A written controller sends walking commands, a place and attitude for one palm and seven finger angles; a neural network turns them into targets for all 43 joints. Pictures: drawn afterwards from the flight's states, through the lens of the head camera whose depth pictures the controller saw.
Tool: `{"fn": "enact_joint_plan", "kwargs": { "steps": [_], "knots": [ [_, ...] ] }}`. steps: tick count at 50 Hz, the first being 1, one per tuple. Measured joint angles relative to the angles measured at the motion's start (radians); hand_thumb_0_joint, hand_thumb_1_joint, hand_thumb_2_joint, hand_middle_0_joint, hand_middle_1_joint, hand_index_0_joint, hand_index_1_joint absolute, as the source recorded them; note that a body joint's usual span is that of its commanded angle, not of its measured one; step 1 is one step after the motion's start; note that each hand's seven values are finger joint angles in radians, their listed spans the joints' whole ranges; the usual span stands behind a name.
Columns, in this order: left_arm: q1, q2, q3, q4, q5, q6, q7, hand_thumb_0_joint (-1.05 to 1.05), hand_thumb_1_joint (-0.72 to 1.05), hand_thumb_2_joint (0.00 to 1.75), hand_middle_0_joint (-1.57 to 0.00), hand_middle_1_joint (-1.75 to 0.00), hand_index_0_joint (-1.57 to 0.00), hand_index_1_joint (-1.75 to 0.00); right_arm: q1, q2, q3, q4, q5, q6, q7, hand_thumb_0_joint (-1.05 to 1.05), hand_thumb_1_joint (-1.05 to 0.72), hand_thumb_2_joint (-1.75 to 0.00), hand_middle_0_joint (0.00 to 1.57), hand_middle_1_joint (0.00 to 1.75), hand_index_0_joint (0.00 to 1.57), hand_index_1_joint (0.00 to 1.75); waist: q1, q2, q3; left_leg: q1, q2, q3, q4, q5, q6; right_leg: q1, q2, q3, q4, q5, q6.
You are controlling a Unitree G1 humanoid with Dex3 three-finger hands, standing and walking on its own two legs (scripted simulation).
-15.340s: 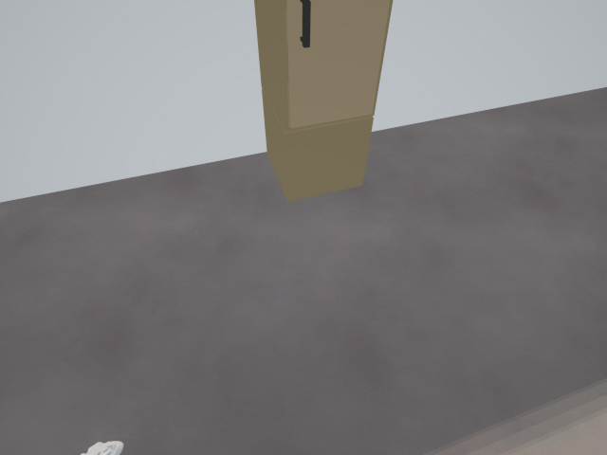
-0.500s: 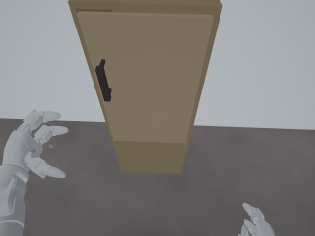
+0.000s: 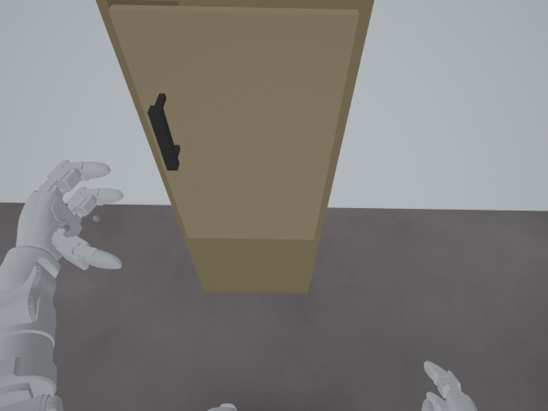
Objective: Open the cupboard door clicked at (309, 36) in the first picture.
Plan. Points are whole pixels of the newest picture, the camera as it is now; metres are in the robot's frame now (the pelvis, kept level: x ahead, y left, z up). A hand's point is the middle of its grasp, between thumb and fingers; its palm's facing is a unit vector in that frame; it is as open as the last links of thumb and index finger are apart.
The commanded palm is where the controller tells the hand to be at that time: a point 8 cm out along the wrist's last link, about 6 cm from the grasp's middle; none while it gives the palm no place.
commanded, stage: move the hooked fingers beside the handle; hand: left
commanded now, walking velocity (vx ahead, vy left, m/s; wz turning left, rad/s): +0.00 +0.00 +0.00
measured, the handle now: (167, 133) +0.56 +0.23 +0.08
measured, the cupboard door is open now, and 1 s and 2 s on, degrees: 0 0 0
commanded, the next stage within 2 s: slide the fingers in behind the handle in 2.00 s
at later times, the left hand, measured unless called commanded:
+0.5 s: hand (108, 184) +0.42 +0.28 +0.09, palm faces +0.03 -1.00 +0.01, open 14.0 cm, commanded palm +0.40 +0.33 +0.09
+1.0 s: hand (124, 155) +0.48 +0.28 +0.09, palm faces +0.03 -1.00 +0.01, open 14.0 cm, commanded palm +0.46 +0.32 +0.08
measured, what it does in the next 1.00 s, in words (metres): stands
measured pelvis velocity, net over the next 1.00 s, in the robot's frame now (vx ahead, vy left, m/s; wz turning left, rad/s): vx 0.01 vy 0.02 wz -0.04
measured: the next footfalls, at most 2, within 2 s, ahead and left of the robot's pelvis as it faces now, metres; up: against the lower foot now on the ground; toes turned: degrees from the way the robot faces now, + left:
none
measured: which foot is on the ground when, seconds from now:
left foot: down 0.00-1.00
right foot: down 0.00-1.00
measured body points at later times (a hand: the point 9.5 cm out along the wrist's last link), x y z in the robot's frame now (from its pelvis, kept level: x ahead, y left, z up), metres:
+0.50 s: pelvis +0.00 +0.01 -0.01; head +0.07 +0.03 +0.44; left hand +0.41 +0.33 +0.09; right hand +0.09 -0.26 -0.11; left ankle +0.03 +0.11 -0.71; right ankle -0.01 -0.10 -0.71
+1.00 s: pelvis +0.01 +0.02 -0.02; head +0.11 +0.04 +0.42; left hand +0.47 +0.33 +0.09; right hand +0.02 -0.25 -0.12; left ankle +0.03 +0.11 -0.71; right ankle -0.01 -0.10 -0.71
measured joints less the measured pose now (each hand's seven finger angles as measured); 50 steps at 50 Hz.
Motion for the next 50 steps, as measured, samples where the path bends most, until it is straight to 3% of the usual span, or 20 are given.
{"fn": "enact_joint_plan", "kwargs": {
  "steps": [7,20,30,50],
  "knots": [
    [-0.028,0.02,0.027,0.051,-0.001,-0.023,-0.007,-0.01,-0.5,0.3,-0.3,-1.2,-0.3,-1.2,0.038,-0.007,-0.01,0.001,0.001,0.029,0.008,0.01,-0.9,-0.9,0.2,0.3,0.2,0.3,-0.01,0.0,-0.011,-0.016,0.004,0.011,0.006,-0.009,0.003,-0.02,0.003,0.012,0.006,-0.004,0.004],
    [-0.209,0.071,0.029,0.245,0.036,-0.064,-0.02,-0.01,-0.5,0.3,-0.3,-1.2,-0.3,-1.2,0.053,-0.011,-0.012,0.025,-0.004,0.07,0.006,0.01,-0.9,-0.9,0.2,0.3,0.2,0.3,-0.029,-0.01,-0.011,-0.088,0.003,0.003,0.051,-0.023,0.012,-0.081,0.001,0.004,0.033,-0.011,0.011],
    [-0.34,0.111,0.042,0.376,0.089,-0.089,0.007,-0.01,-0.5,0.3,-0.3,-1.2,-0.3,-1.2,0.062,-0.005,-0.006,0.015,-0.017,0.101,0.02,0.01,-0.9,-0.9,0.21,0.3,0.2,0.3,-0.064,-0.016,-0.019,-0.148,0.006,0.012,0.082,-0.035,0.022,-0.14,0.003,0.013,0.056,-0.015,0.02],
    [-0.479,0.166,0.053,0.487,0.134,-0.118,0.039,-0.01,-0.5,0.3,-0.3,-1.2,-0.3,-1.2,0.117,-0.004,-0.01,0.035,-0.033,0.176,0.036,0.01,-0.9,-0.9,0.21,0.3,0.2,0.3,-0.105,-0.012,-0.032,-0.219,0.014,0.016,0.116,-0.056,0.029,-0.205,0.01,0.019,0.071,-0.022,0.028]
  ]
}}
